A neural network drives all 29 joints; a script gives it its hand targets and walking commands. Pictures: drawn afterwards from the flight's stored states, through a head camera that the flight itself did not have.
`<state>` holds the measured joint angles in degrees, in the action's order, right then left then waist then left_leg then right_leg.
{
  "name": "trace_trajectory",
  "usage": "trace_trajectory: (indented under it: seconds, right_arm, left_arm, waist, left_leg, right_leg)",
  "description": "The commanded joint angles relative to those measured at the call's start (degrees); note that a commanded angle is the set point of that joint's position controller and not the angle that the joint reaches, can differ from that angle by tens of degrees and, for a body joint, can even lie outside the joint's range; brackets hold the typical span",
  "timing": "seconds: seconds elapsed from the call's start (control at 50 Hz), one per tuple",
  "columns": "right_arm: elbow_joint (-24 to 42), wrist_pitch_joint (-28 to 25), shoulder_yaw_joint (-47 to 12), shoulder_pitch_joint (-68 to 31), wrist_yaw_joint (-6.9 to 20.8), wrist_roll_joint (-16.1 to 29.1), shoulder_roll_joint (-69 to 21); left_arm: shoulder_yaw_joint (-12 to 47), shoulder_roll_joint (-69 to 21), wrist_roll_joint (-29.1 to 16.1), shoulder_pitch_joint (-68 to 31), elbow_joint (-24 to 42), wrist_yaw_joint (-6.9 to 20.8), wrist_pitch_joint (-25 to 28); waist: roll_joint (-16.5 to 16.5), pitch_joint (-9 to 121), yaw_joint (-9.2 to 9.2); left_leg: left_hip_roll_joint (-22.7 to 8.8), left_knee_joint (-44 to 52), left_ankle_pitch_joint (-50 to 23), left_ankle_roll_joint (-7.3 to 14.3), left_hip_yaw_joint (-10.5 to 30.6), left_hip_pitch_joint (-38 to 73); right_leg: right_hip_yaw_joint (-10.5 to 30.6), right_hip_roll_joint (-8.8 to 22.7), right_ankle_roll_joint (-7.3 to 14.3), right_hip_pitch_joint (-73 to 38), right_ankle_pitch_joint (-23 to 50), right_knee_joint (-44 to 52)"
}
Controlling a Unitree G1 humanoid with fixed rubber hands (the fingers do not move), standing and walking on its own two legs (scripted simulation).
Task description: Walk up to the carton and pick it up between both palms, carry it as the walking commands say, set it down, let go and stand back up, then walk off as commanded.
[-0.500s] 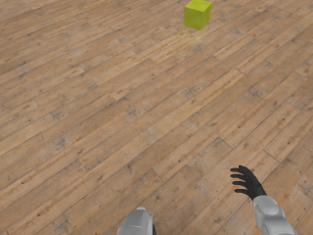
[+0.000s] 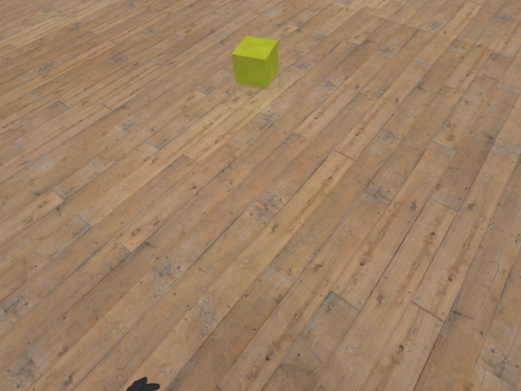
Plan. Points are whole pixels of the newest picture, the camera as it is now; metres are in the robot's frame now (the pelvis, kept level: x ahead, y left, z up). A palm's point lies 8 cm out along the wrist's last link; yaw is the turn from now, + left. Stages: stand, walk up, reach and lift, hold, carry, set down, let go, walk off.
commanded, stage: walk up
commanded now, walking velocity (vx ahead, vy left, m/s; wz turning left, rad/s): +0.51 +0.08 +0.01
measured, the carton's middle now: (256, 62) +1.94 -0.05 -0.65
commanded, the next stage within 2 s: none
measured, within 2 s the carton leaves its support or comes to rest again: neither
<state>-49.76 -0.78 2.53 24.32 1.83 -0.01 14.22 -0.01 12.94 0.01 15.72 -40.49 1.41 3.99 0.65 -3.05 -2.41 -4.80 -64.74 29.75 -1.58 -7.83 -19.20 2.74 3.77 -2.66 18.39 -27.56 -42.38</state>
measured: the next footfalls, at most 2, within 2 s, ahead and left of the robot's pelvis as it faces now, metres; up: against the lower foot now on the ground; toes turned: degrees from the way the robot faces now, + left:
left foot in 0.18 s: +0.20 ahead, +0.13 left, +0.00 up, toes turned +7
right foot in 0.48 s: +0.33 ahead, -0.17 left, +0.00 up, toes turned -2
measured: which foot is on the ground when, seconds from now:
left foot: up 0.00-0.16, down 0.18-0.50, up 0.52-0.70, down 0.72-1.00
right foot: down 0.00-0.20, up 0.22-0.46, down 0.48-0.74, up 0.76-1.00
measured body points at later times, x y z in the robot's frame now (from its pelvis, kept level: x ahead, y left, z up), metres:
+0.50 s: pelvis +0.30 -0.01 -0.01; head +0.32 -0.02 +0.44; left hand +0.40 +0.23 -0.13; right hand +0.35 -0.27 -0.14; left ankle +0.17 +0.13 -0.70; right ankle +0.29 -0.16 -0.72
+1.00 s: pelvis +0.60 +0.00 +0.01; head +0.61 +0.00 +0.46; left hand +0.72 +0.23 -0.12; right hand +0.64 -0.27 -0.12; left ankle +0.50 +0.11 -0.71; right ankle +0.56 -0.17 -0.66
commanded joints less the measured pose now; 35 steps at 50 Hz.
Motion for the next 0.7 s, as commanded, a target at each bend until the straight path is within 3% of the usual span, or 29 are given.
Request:
trace_trajectory:
  seconds: [0.0,0.02,0.06,0.1,0.12,0.14,0.16,0.18,0.2,0.22,0.24,0.26,0.28,0.3,0.32,0.36,0.4,0.42,0.44,0.46,0.48,0.5,0.52,0.54,0.58,0.62,0.64,0.66,0.68]
  right_arm:
    - [14.17,-3.76,-0.08,-20.93,-0.26,-0.36,4.04]
    - [14.28,-3.09,-0.30,-21.06,0.25,-0.31,3.21]
    - [15.69,-2.09,-0.62,-21.67,1.19,-0.31,1.46]
    - [16.60,-1.91,-1.54,-23.69,1.82,0.21,0.38]
    - [15.28,-2.04,-2.01,-20.14,1.77,0.43,-0.07]
    - [12.76,-2.09,-1.45,-13.41,1.53,0.42,1.09]
    - [8.97,-2.31,0.48,-1.64,0.76,0.11,4.72]
    - [4.74,-2.69,3.73,11.84,-0.58,-1.24,12.13]
    - [3.85,-2.45,5.46,17.34,-1.19,-1.69,18.81]
    - [4.98,-1.80,4.46,15.13,-1.11,-0.87,16.23]
    - [6.17,-1.56,3.95,10.49,-1.50,-1.25,13.95]
    - [7.13,-1.37,3.74,3.98,-1.62,-1.92,11.40]
    - [8.95,-1.06,3.04,-1.29,-1.77,-2.02,9.13]
    - [10.18,-0.91,2.69,-5.51,-1.66,-1.82,8.43]
    - [10.84,-0.99,2.31,-8.75,-1.46,-1.64,8.14]
    - [11.37,-1.60,2.51,-10.68,-1.30,-1.93,8.42]
    - [10.30,-1.43,3.32,-11.57,-0.89,-2.47,9.02]
    - [9.61,-1.12,3.59,-11.68,-0.85,-2.34,9.90]
    - [9.37,-0.75,3.75,-11.77,-0.67,-2.17,11.04]
    - [9.34,-0.82,3.22,-11.49,-0.61,-2.52,10.27]
    - [11.90,-1.84,2.04,-14.29,-0.38,-2.24,7.77]
    - [15.04,-2.44,0.13,-16.61,-0.35,-0.60,3.10]
    - [16.13,-3.08,0.24,-22.03,-0.39,-0.40,2.85]
    - [15.16,-3.48,0.57,-23.83,-0.36,-0.60,3.20]
    - [15.71,-3.65,0.06,-25.65,0.19,-0.49,2.88]
    - [16.39,-2.86,-0.53,-24.01,0.91,-0.01,1.27]
    - [16.72,-3.08,-1.00,-24.82,1.29,0.08,0.54]
    - [16.74,-3.15,-1.53,-23.81,1.59,0.30,0.06]
    - [15.24,-3.18,-1.61,-19.15,1.42,0.37,0.01]
  left_arm:
    - [-5.48,14.05,2.72,20.65,-5.10,-2.68,1.26]
    - [-5.17,13.08,2.36,19.49,-5.39,-3.12,1.16]
    - [-4.64,11.98,1.75,17.42,-5.53,-3.69,0.97]
    - [-4.72,11.89,1.45,13.68,-5.62,-3.69,0.56]
    - [-4.68,11.80,1.29,8.67,-3.37,-3.29,0.30]
    - [-4.50,12.17,0.65,3.24,-2.68,-3.00,0.03]
    - [-4.27,11.06,0.17,1.29,-1.43,-2.76,0.28]
    - [-3.60,8.23,0.29,1.09,-0.97,-2.62,1.06]
    - [-3.66,4.46,-0.14,3.94,0.60,-2.35,1.78]
    - [-4.43,7.07,-0.32,2.55,-0.41,-2.40,1.42]
    - [-3.92,6.63,0.27,-2.64,-0.32,-1.94,1.05]
    - [-3.86,6.30,0.73,-5.42,0.34,-1.09,0.40]
    - [-3.49,5.71,1.13,-5.96,0.77,-0.31,-0.60]
    - [-3.27,5.40,1.18,-5.29,0.91,0.44,-1.72]
    - [-3.22,5.38,1.32,-2.97,0.91,0.76,-2.47]
    - [-2.79,5.23,1.12,-2.52,1.16,1.24,-3.03]
    - [-2.09,4.40,1.00,-1.45,0.18,1.63,-2.46]
    - [-1.98,4.10,1.55,1.21,-1.39,1.54,-2.06]
    - [-2.26,4.67,1.84,5.48,-3.16,1.38,-1.52]
    - [-3.42,7.23,2.31,10.98,-5.00,0.78,-0.50]
    - [-5.48,14.38,3.06,19.71,-6.51,0.05,0.31]
    - [-6.34,20.58,2.11,25.79,-7.32,-0.72,0.57]
    - [-5.91,18.99,1.82,27.09,-8.11,-1.37,0.56]
    - [-5.74,16.68,2.23,24.59,-8.39,-1.78,0.86]
    - [-5.40,13.23,2.63,20.96,-8.15,-2.66,0.67]
    - [-5.23,12.25,2.14,17.41,-7.04,-3.04,0.53]
    - [-5.27,11.88,1.84,15.37,-7.13,-3.03,0.15]
    - [-5.34,11.47,1.67,12.22,-6.50,-3.01,-0.26]
    - [-4.88,11.46,1.23,7.50,-5.48,-2.82,-0.42]
  waist:
    - [-7.38,12.77,14.37]
    - [-10.31,12.29,13.80]
    - [-16.91,9.68,13.18]
    - [-17.93,7.54,11.50]
    - [-19.11,9.06,8.16]
    - [-17.61,11.73,2.52]
    - [-11.79,17.43,-3.71]
    - [0.75,24.35,-9.00]
    - [18.50,29.80,-7.13]
    - [11.80,26.30,-6.28]
    - [7.84,18.40,-5.67]
    - [5.59,9.25,-4.45]
    - [5.31,1.25,-2.61]
    - [8.41,-5.51,-0.65]
    - [9.71,-7.79,1.15]
    - [9.33,-8.34,2.47]
    - [12.69,-4.63,3.13]
    - [12.77,-3.27,4.62]
    - [10.99,-0.23,6.35]
    - [5.13,6.06,8.98]
    - [-8.62,11.29,13.52]
    - [-24.18,13.56,14.68]
    - [-19.47,12.74,15.40]
    - [-13.97,10.92,14.87]
    - [-10.28,11.77,14.29]
    - [-16.72,11.01,13.14]
    - [-18.55,9.81,12.30]
    - [-19.51,8.61,10.61]
    - [-19.14,9.27,6.17]
  left_leg:
    - [1.00,-9.65,-0.21,1.81,6.47,-36.75]
    - [0.70,-6.68,-0.99,1.47,5.75,-35.49]
    - [0.83,0.75,-0.41,1.09,5.65,-32.60]
    - [1.94,14.49,-0.74,0.56,4.44,-24.77]
    - [4.51,22.35,-4.59,0.84,2.07,-14.60]
    - [6.38,30.76,-12.82,1.79,-1.89,1.62]
    - [5.10,32.19,-20.04,3.06,0.44,20.74]
    - [-9.66,30.83,-29.85,6.43,14.48,41.64]
    - [-28.68,37.58,-48.80,9.81,39.89,50.43]
    - [-26.78,36.88,-47.84,14.56,38.91,48.19]
    - [-26.42,38.40,-42.44,14.49,36.55,40.95]
    - [-24.20,42.37,-32.37,15.83,32.30,32.36]
    - [-22.16,46.41,-24.82,14.32,27.93,21.81]
    - [-21.22,49.96,-19.62,12.57,24.58,11.65]
    - [-20.53,51.16,-19.53,11.13,21.05,6.20]
    - [-18.12,50.47,-24.58,8.66,13.95,3.02]
    - [-13.95,45.68,-30.80,6.44,7.02,4.35]
    - [-12.62,41.99,-33.61,5.83,5.41,5.09]
    - [-10.21,35.21,-38.59,5.31,2.86,6.46]
    - [-7.02,21.02,-48.66,4.19,0.67,5.20]
    - [-1.82,2.94,-36.03,0.75,-1.27,-8.18]
    - [6.84,-9.39,3.02,-0.28,1.55,-24.50]
    - [4.95,-14.36,7.17,0.93,7.00,-31.21]
    - [2.34,-15.50,5.02,0.95,6.92,-35.84]
    - [0.38,-8.84,1.52,1.45,6.75,-36.82]
    - [0.67,1.37,2.93,0.95,6.73,-32.85]
    - [0.69,8.82,2.87,0.84,6.46,-28.57]
    - [1.28,16.98,2.07,0.81,5.41,-22.01]
    - [3.59,26.03,-4.98,0.78,1.82,-9.79]
  right_leg:
    - [21.76,16.58,14.05,-43.41,65.95,10.19]
    - [20.41,15.60,12.48,-40.29,65.84,10.89]
    - [20.13,15.64,12.11,-33.68,60.74,12.89]
    - [16.14,13.57,10.47,-26.73,53.64,14.45]
    - [11.24,9.21,8.67,-20.20,56.94,12.18]
    - [5.15,5.22,6.56,-10.94,61.23,7.35]
    - [2.45,1.30,4.88,0.52,58.19,-4.99]
    - [0.82,-1.32,2.27,17.62,28.26,-22.87]
    - [-0.60,-7.05,0.75,29.37,-8.39,-35.32]
    - [3.22,-1.74,1.58,30.43,-7.08,-38.16]
    - [2.66,-0.95,1.69,33.67,-5.35,-40.20]
    - [1.66,1.46,1.30,34.69,-1.98,-40.69]
    - [1.37,3.13,1.02,31.94,0.84,-36.38]
    - [0.77,4.14,0.48,27.22,1.88,-32.33]
    - [0.55,4.19,-0.23,22.39,2.09,-26.98]
    - [-1.04,3.23,-1.12,14.03,2.60,-14.41]
    - [-6.36,0.57,-0.71,3.89,3.91,-0.50]
    - [-10.70,-1.55,-0.48,-0.16,8.57,5.36]
    - [-15.11,-4.44,-0.10,-5.58,13.64,11.54]
    - [-13.49,-5.20,1.88,-14.41,15.64,11.91]
    - [4.47,6.45,7.34,-25.82,19.12,15.39]
    - [31.16,22.05,14.28,-34.97,39.72,21.70]
    - [34.11,21.71,18.03,-39.37,50.06,19.72]
    - [29.28,19.87,17.69,-41.84,59.28,14.85]
    - [21.71,15.75,12.68,-40.90,57.93,12.31]
    - [20.36,15.60,12.13,-36.16,53.97,14.19]
    - [17.97,13.75,11.36,-31.97,49.71,14.54]
    - [14.19,11.61,9.97,-26.80,46.59,15.00]
    - [7.47,7.36,7.95,-18.08,47.72,12.75]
